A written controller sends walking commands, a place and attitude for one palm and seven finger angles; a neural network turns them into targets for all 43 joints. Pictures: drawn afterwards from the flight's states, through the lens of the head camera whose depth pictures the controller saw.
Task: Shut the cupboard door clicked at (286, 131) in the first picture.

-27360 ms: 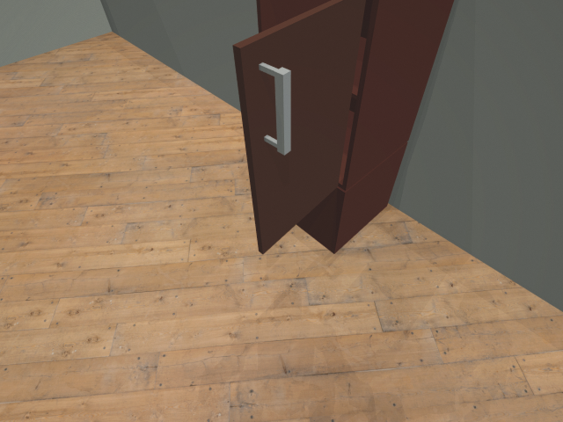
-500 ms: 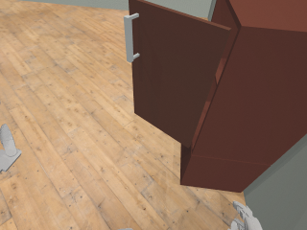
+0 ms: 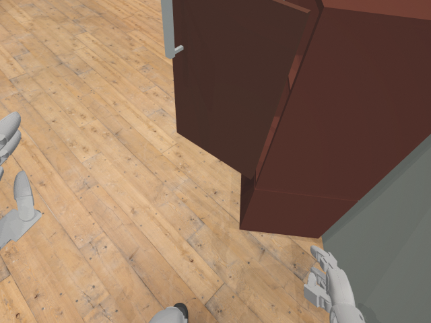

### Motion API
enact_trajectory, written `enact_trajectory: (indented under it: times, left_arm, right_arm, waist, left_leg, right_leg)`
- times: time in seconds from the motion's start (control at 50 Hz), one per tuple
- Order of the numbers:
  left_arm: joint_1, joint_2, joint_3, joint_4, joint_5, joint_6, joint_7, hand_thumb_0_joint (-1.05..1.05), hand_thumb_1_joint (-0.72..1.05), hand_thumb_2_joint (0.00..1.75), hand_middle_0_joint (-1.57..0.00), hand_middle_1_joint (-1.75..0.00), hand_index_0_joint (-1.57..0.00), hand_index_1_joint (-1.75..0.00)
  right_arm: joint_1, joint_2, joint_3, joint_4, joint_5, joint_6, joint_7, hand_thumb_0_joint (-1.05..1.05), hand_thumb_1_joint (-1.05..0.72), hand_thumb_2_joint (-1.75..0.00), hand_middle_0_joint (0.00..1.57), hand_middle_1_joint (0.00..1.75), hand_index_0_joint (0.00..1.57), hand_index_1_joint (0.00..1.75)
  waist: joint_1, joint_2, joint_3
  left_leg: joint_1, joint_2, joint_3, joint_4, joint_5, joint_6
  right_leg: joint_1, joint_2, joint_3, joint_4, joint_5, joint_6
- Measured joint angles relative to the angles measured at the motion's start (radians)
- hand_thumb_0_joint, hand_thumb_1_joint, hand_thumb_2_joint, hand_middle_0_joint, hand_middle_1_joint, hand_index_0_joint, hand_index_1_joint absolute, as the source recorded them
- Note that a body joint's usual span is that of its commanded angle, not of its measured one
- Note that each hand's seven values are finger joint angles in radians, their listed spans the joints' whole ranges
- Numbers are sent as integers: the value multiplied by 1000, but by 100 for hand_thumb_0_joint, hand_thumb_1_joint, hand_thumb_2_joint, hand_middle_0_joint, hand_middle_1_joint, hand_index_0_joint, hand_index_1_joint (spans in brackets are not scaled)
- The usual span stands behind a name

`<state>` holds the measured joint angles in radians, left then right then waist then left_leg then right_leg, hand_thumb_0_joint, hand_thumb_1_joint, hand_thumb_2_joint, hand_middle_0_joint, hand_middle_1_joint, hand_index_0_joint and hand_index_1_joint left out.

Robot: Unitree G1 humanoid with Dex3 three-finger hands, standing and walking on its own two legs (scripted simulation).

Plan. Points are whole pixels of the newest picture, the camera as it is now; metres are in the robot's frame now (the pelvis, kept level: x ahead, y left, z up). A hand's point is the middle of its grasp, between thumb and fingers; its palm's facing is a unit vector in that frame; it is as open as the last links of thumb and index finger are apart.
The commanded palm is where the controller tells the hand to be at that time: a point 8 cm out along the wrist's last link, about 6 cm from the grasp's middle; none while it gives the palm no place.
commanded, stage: step back with the hand held close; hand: left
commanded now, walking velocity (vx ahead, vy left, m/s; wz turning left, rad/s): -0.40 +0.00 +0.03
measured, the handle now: (173, 23) +0.79 +0.17 +0.13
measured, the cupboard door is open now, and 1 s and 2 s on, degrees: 58 58 58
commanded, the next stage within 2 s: stop stepping back and stand still in 0.18 s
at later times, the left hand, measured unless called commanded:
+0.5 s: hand out of the picture +0.07 +0.27 +0.19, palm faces +0.44 -0.78 -0.45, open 7.5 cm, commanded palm +0.03 +0.31 +0.19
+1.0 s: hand out of the picture +0.05 +0.30 +0.19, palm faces +0.46 -0.79 -0.41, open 7.4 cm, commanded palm +0.00 +0.33 +0.19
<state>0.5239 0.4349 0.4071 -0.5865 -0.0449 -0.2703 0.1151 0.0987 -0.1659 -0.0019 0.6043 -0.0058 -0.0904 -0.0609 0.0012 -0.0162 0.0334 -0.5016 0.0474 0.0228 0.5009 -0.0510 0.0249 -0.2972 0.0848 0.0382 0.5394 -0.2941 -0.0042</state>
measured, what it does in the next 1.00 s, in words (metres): walks backwards: left foot, then right foot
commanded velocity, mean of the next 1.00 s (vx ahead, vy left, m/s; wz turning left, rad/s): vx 0.02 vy -0.05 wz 0.00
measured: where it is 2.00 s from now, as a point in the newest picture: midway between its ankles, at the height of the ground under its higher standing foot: outside the picture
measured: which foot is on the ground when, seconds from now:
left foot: down 0.00-0.04, up 0.06-0.24, down 0.26-1.00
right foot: down 0.00-0.34, up 0.36-0.42, down 0.44-0.72, up 0.74-1.00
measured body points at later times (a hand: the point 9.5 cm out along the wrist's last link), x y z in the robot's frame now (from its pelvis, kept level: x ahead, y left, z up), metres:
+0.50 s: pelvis -0.11 +0.01 +0.00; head -0.12 +0.05 +0.45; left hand +0.04 +0.31 +0.21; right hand +0.05 -0.20 -0.07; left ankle -0.06 +0.14 -0.73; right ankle -0.10 -0.10 -0.73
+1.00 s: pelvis -0.14 +0.03 +0.02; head -0.17 +0.06 +0.47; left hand +0.02 +0.34 +0.22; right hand +0.00 -0.18 -0.06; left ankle -0.10 +0.13 -0.73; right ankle -0.15 -0.08 -0.71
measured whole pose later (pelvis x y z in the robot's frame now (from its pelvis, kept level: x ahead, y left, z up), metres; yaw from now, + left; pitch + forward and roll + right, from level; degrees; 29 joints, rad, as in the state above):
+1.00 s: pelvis -0.14 +0.03 +0.02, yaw +0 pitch -1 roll -3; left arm 0.56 0.44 0.42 -0.52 -0.01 -0.19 0.18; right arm 0.29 -0.13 0.05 0.65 -0.02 -0.11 -0.06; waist -0.02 -0.03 -0.07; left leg -0.26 0.03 0.02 0.42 -0.16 0.02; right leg -0.21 0.04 -0.07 0.50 -0.36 0.00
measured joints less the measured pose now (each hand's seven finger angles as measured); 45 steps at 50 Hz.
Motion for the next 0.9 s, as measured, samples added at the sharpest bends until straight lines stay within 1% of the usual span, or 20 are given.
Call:
enact_trajectory:
  times: [0.04, 0.06, 0.1, 0.14, 0.16, 0.2, 0.26, 0.28, 0.32, 0.36, 0.42, 0.44, 0.46, 0.48, 0.52, 0.62, 0.68, 0.74, 0.82, 0.9]
  left_arm:
    - [41, 34, 16, -17, -3, -2, -9, 1, 88, 90, -22, -30, -21, -31]
    - [60, 53, 27, -21, -3, -3, -10, 1, 88, 90, -22, -30, -21, -31]
    - [85, 80, 42, -17, 1, -3, -2, 1, 88, 90, -22, -30, -21, -31]
    - [90, 81, 56, 8, 7, 2, 10, 1, 88, 90, -22, -30, -21, -31]
    - [80, 73, 60, 28, 10, 8, 16, 1, 88, 90, -22, -30, -21, -31]
    - [38, 44, 60, 75, 16, 19, 33, 1, 88, 90, -22, -30, -21, -31]
    - [-32, -10, 35, 125, 15, 40, 54, 1, 88, 90, -21, -30, -21, -31]
    - [-53, -18, 22, 135, 15, 48, 54, 1, 88, 90, -21, -30, -21, -31]
    - [-55, -17, 12, 134, 11, 64, 48, 1, 89, 90, -21, -30, -20, -31]
    - [1, -7, 18, 95, 4, 81, 36, 1, 89, 90, -21, -30, -20, -31]
    - [73, 18, 24, 15, 7, 91, 24, 2, 89, 90, -21, -30, -21, -31]
    - [86, 25, 29, -9, 9, 86, 25, 2, 88, 90, -21, -30, -21, -31]
    - [93, 32, 39, -29, 12, 76, 27, 2, 88, 90, -21, -30, -21, -31]
    - [88, 29, 44, -36, 14, 62, 30, 2, 88, 90, -22, -30, -21, -31]
    - [55, 18, 48, -19, 14, 40, 37, 1, 88, 90, -22, -30, -21, -31]
    - [-16, -29, 25, 108, 6, 55, 61, 1, 88, 90, -21, -30, -21, -31]
    - [-31, -58, -4, 173, 9, 82, 65, 1, 88, 90, -21, -30, -21, -31]
    - [-37, -69, -14, 199, 11, 102, 65, 1, 89, 90, -21, -30, -20, -31]
    - [-18, -62, -11, 167, 28, 114, 60, 1, 89, 90, -21, -30, -20, -31]
    - [3, -38, -10, 66, 37, 95, 61, 2, 89, 90, -21, -30, -20, -31]
  right_arm:
    - [4, 3, 0, -21, 2, 14, 0, 1, -90, -90, 21, 30, 20, 30]
    - [14, 5, -3, -28, 4, 22, 0, 1, -90, -90, 21, 30, 20, 30]
    - [44, 1, -13, -18, 5, 36, -2, 1, -90, -90, 21, 30, 20, 30]
    - [73, -9, -21, 4, -1, 56, -8, 1, -90, -90, 21, 30, 20, 30]
    - [85, -16, -23, 10, -3, 66, -13, 1, -90, -90, 21, 30, 20, 30]
    - [99, -36, -23, 14, -5, 78, -26, 1, -90, -90, 21, 30, 20, 30]
    - [93, -83, -27, 5, 4, 73, -42, 1, -90, -90, 21, 30, 20, 30]
    - [80, -84, -35, 12, 7, 71, -45, 1, -90, -90, 21, 30, 20, 30]
    - [58, -56, -38, 21, 16, 75, -39, 1, -90, -90, 20, 30, 20, 30]
    - [64, -23, -23, 3, 13, 64, -29, 1, -90, -90, 20, 30, 20, 30]
    - [117, 18, 3, -15, 5, 22, -22, 1, -90, -90, 21, 30, 20, 30]
    - [139, 27, 12, -16, 5, 8, -19, 1, -90, -90, 21, 30, 20, 30]
    - [158, 33, 21, -12, 6, -4, -14, 1, -90, -90, 21, 30, 20, 30]
    - [166, 34, 27, -2, 6, -12, -11, 1, -90, -90, 21, 30, 20, 30]
    - [172, 30, 35, 19, 2, -12, -8, 1, -90, -90, 21, 30, 20, 30]
    - [187, -19, 24, 63, 0, 24, -10, 1, -90, -90, 21, 30, 21, 30]
    - [197, -57, 7, 70, 3, 38, -19, 1, -90, -90, 21, 30, 21, 30]
    - [187, -62, 1, 73, 5, 34, -30, 1, -90, -90, 21, 30, 20, 30]
    - [199, -20, 9, 69, -4, -3, -26, 1, -90, -90, 20, 30, 20, 30]
    - [209, 15, 33, 64, -8, -32, -4, 1, -90, -90, 21, 30, 20, 30]
  waist:
    - [-14, 10, -20]
    - [-17, 7, -38]
    - [-11, -13, -85]
    - [2, -38, -132]
    - [8, -46, -146]
    - [17, -48, -147]
    - [6, 0, -101]
    - [-1, 0, -76]
    - [10, -47, -21]
    - [4, -72, -3]
    - [-10, -74, -29]
    - [-12, -71, -47]
    - [-10, -71, -67]
    - [-6, -59, -79]
    - [-10, -34, -90]
    - [-8, 7, -142]
    - [-16, 26, -158]
    - [-24, -1, -123]
    - [-33, -34, -104]
    - [-24, -37, -93]
  left_leg:
    - [-7, 7, -10, 14, -18, -6]
    - [-17, -1, -19, 47, -96, -16]
    - [-52, -42, -48, 239, -259, -39]
    - [-62, -73, -51, 416, -328, -50]
    - [-47, -76, -47, 450, -340, -51]
    - [15, -63, -52, 394, -343, -48]
    - [146, -18, -78, 97, -221, -42]
    - [151, -25, -81, 59, -244, -39]
    - [145, -54, -52, 58, -222, -31]
    - [141, -54, -31, 63, -196, -26]
    - [134, -37, -38, 72, -185, -30]
    - [128, -32, -44, 78, -185, -33]
    - [121, -29, -45, 85, -187, -36]
    - [116, -17, -48, 92, -187, -39]
    - [119, -7, -61, 99, -209, -38]
    - [110, -26, -52, 202, -333, -22]
    - [158, -32, -31, 158, -345, -7]
    - [173, -52, -13, 130, -216, 18]
    - [218, -53, -9, 39, -175, 24]
    - [254, -28, -20, -58, -115, 13]
  right_leg:
    - [-1, 9, -8, 1, 10, -12]
    - [-2, 6, -9, -1, 15, -16]
    - [-6, -14, -1, -12, 25, -22]
    - [-10, -40, 12, -40, 47, -17]
    - [-12, -51, 18, -56, 60, -12]
    - [-26, -64, 17, -72, 84, -2]
    - [-79, -61, -18, -32, 93, 19]
    - [-102, -72, -25, -8, 91, 27]
    - [-119, -96, 8, 7, 121, 39]
    - [-126, -96, 20, 25, 110, 39]
    - [-81, -71, -6, 96, 21, 38]
    - [-41, -64, -18, 82, 23, 36]
    - [-3, -58, -16, 37, -26, 19]
    - [10, -45, -16, 7, -36, -1]
    - [25, -32, -27, -21, 19, -14]
    - [27, -42, -26, -21, 23, -21]
    - [13, -57, -38, 9, -3, -7]
    - [-7, -71, -21, 85, -68, 0]
    - [-64, -44, -21, 290, -106, 5]
    - [-33, -37, -69, 227, -83, 8]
